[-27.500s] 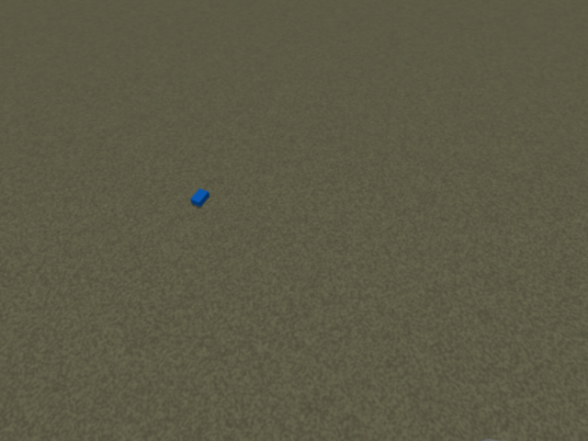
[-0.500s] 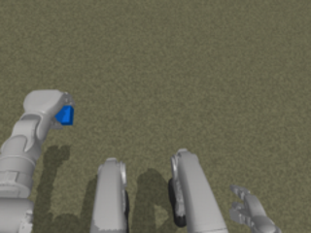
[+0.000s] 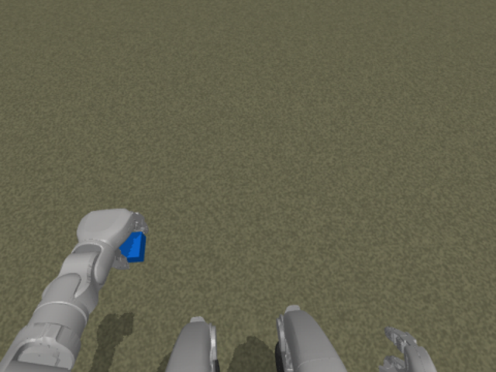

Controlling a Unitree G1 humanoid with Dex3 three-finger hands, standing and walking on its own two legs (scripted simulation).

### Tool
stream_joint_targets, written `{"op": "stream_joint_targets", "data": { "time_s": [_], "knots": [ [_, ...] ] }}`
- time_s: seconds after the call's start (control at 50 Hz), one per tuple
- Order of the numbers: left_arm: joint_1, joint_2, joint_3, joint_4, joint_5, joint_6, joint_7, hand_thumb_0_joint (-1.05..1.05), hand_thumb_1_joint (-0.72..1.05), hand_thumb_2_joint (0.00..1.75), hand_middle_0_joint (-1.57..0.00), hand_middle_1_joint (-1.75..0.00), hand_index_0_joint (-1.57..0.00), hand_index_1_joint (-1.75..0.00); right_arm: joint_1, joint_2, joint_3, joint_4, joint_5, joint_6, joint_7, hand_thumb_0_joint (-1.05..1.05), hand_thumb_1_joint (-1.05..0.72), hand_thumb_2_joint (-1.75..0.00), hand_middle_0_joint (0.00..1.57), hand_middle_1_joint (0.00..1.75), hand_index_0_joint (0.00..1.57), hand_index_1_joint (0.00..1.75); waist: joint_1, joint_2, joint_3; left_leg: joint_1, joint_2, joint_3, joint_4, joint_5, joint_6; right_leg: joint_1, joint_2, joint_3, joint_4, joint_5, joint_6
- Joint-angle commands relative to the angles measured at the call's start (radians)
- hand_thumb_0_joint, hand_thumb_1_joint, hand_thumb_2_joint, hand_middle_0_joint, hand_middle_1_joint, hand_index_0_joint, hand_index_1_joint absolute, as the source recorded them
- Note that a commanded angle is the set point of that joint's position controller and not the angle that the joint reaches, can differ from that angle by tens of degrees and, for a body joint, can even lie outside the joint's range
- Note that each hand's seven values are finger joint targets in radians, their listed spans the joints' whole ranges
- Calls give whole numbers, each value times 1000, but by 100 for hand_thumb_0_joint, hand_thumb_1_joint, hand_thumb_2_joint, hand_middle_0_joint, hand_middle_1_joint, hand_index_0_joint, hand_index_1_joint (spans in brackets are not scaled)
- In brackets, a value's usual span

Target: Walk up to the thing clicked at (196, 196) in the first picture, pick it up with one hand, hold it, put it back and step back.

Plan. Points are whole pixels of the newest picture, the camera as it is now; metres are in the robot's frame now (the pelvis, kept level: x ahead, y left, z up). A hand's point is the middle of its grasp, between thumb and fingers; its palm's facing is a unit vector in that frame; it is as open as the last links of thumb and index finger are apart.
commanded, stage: lift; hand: left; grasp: from above
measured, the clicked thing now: (122, 247) +0.36 +0.23 -0.11
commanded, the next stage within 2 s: hold in 0.38 s
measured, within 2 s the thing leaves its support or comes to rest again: neither
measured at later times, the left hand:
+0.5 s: hand (103, 224) +0.36 +0.23 +0.00, palm faces -0.46 -0.04 -0.89, open 7.8 cm
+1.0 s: hand (95, 211) +0.36 +0.22 +0.04, palm faces -0.46 -0.01 -0.89, open 7.8 cm
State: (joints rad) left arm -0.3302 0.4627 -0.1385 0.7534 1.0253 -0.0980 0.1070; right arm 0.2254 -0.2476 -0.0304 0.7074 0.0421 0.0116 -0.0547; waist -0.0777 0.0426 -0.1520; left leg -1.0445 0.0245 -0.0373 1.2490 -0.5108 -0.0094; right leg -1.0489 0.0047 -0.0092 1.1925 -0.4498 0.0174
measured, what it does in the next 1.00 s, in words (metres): rises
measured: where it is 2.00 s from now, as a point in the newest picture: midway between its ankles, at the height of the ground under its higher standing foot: outside the picture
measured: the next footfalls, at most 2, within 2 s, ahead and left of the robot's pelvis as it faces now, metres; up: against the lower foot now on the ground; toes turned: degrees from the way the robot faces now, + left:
none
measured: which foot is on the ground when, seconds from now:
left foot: down 0.00-1.00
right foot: down 0.00-1.00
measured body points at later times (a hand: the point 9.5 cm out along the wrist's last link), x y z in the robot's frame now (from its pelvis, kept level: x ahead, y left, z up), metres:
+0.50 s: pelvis +0.04 +0.01 +0.07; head +0.09 +0.00 +0.52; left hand +0.38 +0.23 +0.05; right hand +0.14 -0.25 -0.05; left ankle +0.05 +0.12 -0.63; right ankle +0.07 -0.13 -0.63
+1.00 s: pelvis +0.06 +0.01 +0.09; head +0.09 +0.00 +0.54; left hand +0.38 +0.22 +0.09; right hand +0.18 -0.25 -0.03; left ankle +0.05 +0.12 -0.63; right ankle +0.07 -0.13 -0.63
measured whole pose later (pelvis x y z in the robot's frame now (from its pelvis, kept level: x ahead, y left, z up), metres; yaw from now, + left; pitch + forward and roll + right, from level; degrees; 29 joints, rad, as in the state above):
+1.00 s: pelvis +0.06 +0.01 +0.09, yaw -1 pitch +7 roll -1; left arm -0.24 0.44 -0.19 0.61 1.01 -0.08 -0.03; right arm 0.21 -0.25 -0.04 0.67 0.06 0.08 -0.05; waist -0.02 0.04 -0.07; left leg -0.47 0.02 0.01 0.72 -0.38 0.00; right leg -0.49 -0.01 0.03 0.69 -0.32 0.03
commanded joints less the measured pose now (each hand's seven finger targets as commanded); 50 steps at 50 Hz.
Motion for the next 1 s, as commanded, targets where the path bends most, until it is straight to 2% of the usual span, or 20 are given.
{"op": "stream_joint_targets", "data": {
  "time_s": [0.0, 0.08, 0.1, 0.14, 0.18, 0.28, 0.34, 0.36, 0.4, 0.46, 0.54, 0.56, 0.62, 0.66, 0.72, 0.74, 0.78, 0.8, 0.86, 0.98],
  "knots": [
    [-313, 193, 62, -137, 2, 19, 53, 0, 84, 29, -115, -30, -118, -27, 33, -140, -57, -86, -1, -41, -12, 0, -90, -90, 20, 30, 20, 30, 3, 31, -286, 282, -39, 24, -287, 96, 26, 284, 30, 15, -283, 68, -26],
    [-301, 201, 66, -130, -14, 29, 47, 0, 83, 28, -115, -29, -118, -26, 23, -137, -58, -84, -1, -47, -12, 0, -91, -90, 20, 30, 20, 30, 19, 19, -261, 345, -41, 30, -351, 116, 25, 362, 27, 21, -351, 84, -22],
    [-278, 174, 45, -118, -18, 31, 43, 0, 85, 25, -116, -28, -119, -24, 14, -134, -57, -88, 1, -49, -10, 0, -91, -90, 20, 30, 20, 30, 18, 8, -256, 361, -38, 27, -368, 130, 24, 372, 27, 16, -354, 97, -24],
    [-259, 183, 55, -123, -16, 38, 42, 0, 84, 27, -116, -28, -119, -25, 16, -138, -61, -91, 3, -47, -11, 0, -90, -90, 20, 30, 20, 30, 28, -4, -268, 401, -38, 26, -386, 183, 23, 408, 28, 18, -373, 146, -24],
    [-266, 164, 38, -142, -16, 43, 38, 0, 80, 26, -113, -28, -116, -24, 19, -134, -61, -98, 4, -44, -11, 0, -91, -90, 20, 30, 20, 30, 25, -2, -266, 433, -39, 29, -407, 218, 23, 441, 27, 19, -393, 183, -25],
    [-257, 172, 41, -140, -21, 51, 19, 0, 80, 25, -112, -27, -115, -24, 19, -135, -62, -98, 4, -38, -13, 0, -90, -90, 20, 30, 20, 30, 33, 0, -237, 498, -35, 33, -467, 263, 19, 491, 31, 16, -443, 216, -27],
    [-269, 157, 24, -178, -21, 47, 6, 0, 81, 28, -113, -27, -116, -25, 13, -133, -62, -105, 4, -33, -13, 0, -90, -90, 20, 30, 20, 30, 34, 13, -238, 544, -33, 32, -497, 293, 17, 511, 32, 12, -463, 237, -30],
    [-262, 175, 43, -186, -25, 45, 3, 0, 79, 29, -112, -28, -115, -25, 16, -135, -63, -105, 5, -33, -13, 0, -90, -90, 20, 30, 20, 30, 41, 20, -251, 564, -33, 33, -506, 314, 14, 525, 34, 10, -465, 249, -31],
    [-260, 157, 24, -195, -23, 40, -8, 0, 80, 27, -113, -25, -116, -22, 13, -134, -62, -107, 5, -28, -14, 0, -90, -90, 20, 30, 20, 30, 32, 12, -246, 588, -31, 34, -515, 345, 15, 539, 35, 10, -477, 277, -32],
    [-251, 173, 37, -204, -20, 40, -17, 0, 78, 31, -112, -27, -114, -25, 12, -134, -62, -110, 6, -21, -14, 0, -90, -90, 20, 30, 20, 30, 43, 1, -234, 604, -36, 41, -534, 373, 16, 577, 34, 13, -500, 303, -31],
    [-230, 162, 24, -210, -15, 38, -35, 0, 78, 28, -110, -27, -114, -23, 4, -135, -61, -115, 8, -12, -13, 0, -90, -90, 20, 30, 20, 30, 47, 13, -212, 634, -31, 36, -560, 415, 11, 592, 39, 6, -515, 325, -34],
    [-230, 170, 34, -221, -15, 36, -41, 0, 78, 26, -110, -27, -114, -23, 5, -136, -63, -113, 6, -10, -13, 0, -90, -90, 20, 30, 20, 30, 44, 16, -222, 643, -30, 37, -563, 434, 9, 601, 39, 7, -515, 336, -35],
    [-226, 172, 25, -227, -9, 30, -63, 0, 79, 30, -112, -26, -115, -23, -7, -134, -60, -124, 8, -3, -13, 0, -90, -90, 20, 30, 20, 30, 49, 3, -207, 656, -34, 41, -574, 446, 12, 626, 38, 10, -532, 354, -33],
    [-225, 159, 18, -253, -20, 28, -74, 0, 78, 32, -111, -27, -114, -24, -9, -132, -57, -127, 8, 1, -11, 0, -90, -90, 20, 30, 20, 30, 53, -6, -214, 666, -36, 44, -579, 466, 15, 643, 36, 13, -537, 378, -32],
    [-216, 184, 46, -278, -27, 22, -85, 0, 78, 32, -110, -29, -114, -26, -12, -137, -62, -134, 10, 7, -12, 0, -90, -90, 20, 30, 20, 30, 59, -2, -231, 691, -36, 45, -587, 505, 14, 677, 36, 12, -543, 408, -31],
    [-199, 180, 41, -278, -22, 21, -88, 0, 78, 33, -111, -28, -113, -25, -11, -138, -63, -136, 9, 10, -12, 0, -90, -90, 20, 30, 20, 30, 57, 5, -230, 705, -33, 48, -590, 533, 14, 670, 36, 10, -539, 427, -34],
    [-214, 166, 24, -296, -21, 18, -95, 0, 79, 33, -111, -27, -114, -24, -17, -137, -60, -140, 9, 14, -12, 0, -89, -90, 20, 30, 20, 30, 47, -1, -224, 710, -33, 46, -589, 545, 16, 668, 37, 10, -543, 441, -32],
    [-201, 176, 37, -288, -18, 19, -95, 0, 79, 32, -111, -28, -114, -25, -20, -136, -59, -141, 10, 16, -13, 0, -90, -90, 20, 30, 20, 30, 60, -8, -213, 703, -35, 46, -595, 533, 16, 677, 36, 10, -549, 435, -31],
    [-201, 183, 51, -305, -22, 19, -93, 0, 78, 32, -110, -29, -113, -26, -31, -135, -58, -148, 11, 22, -13, 0, -90, -90, 20, 30, 20, 30, 61, 1, -203, 709, -39, 50, -608, 513, 16, 690, 32, 13, -562, 420, -30],
    [-176, 179, 43, -322, -20, 23, -102, 0, 78, 35, -110, -30, -113, -27, -53, -139, -60, -161, 12, 30, -13, 0, -90, -90, 20, 30, 20, 30, 70, 5, -188, 731, -33, 47, -630, 514, 14, 694, 36, 6, -576, 404, -31]
  ]
}}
